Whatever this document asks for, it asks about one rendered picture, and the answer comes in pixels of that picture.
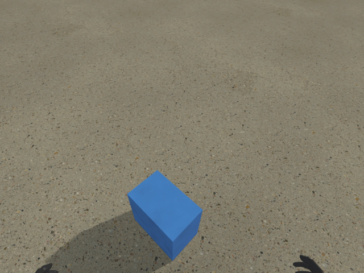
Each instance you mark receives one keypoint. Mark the robot right hand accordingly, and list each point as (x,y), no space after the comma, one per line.
(308,263)

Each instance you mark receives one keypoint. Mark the carton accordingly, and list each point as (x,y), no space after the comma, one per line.
(168,216)

